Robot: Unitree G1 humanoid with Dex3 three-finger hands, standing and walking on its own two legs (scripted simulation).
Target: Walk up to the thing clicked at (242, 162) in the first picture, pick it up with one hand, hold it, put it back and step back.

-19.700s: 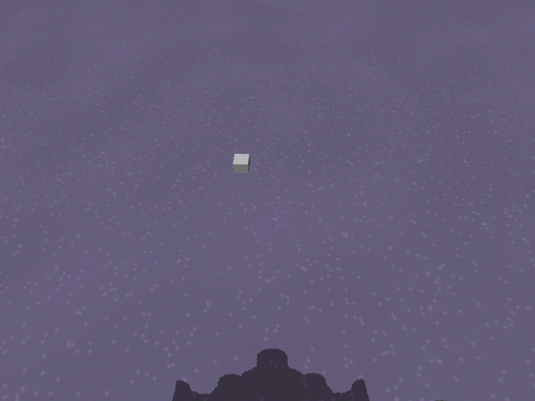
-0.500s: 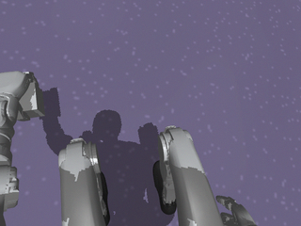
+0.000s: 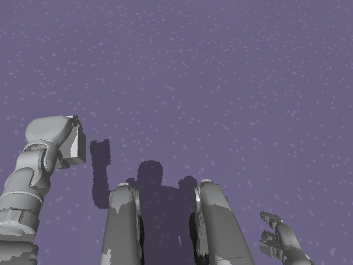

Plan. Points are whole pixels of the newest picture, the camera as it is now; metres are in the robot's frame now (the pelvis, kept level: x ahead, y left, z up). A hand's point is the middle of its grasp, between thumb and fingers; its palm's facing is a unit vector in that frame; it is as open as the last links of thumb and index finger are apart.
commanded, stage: lift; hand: left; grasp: from above
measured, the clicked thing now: (65, 147) +0.39 +0.27 -0.11
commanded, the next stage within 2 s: hold in 0.80 s
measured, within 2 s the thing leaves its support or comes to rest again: neither
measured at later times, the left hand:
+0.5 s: hand (34, 130) +0.36 +0.25 +0.07, palm faces -0.45 -0.08 -0.89, open 10.8 cm
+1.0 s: hand (24, 97) +0.39 +0.23 +0.14, palm faces -0.44 -0.09 -0.89, open 10.8 cm
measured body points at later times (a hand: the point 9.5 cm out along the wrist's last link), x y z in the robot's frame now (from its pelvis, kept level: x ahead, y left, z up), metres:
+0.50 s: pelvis +0.04 +0.00 +0.15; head +0.11 +0.01 +0.60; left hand +0.38 +0.25 +0.12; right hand +0.14 -0.26 +0.03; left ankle +0.09 +0.12 -0.50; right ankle +0.08 -0.14 -0.50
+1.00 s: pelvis +0.08 +0.00 +0.21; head +0.13 -0.01 +0.66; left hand +0.40 +0.23 +0.19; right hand +0.18 -0.27 +0.09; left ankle +0.09 +0.12 -0.50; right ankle +0.08 -0.14 -0.50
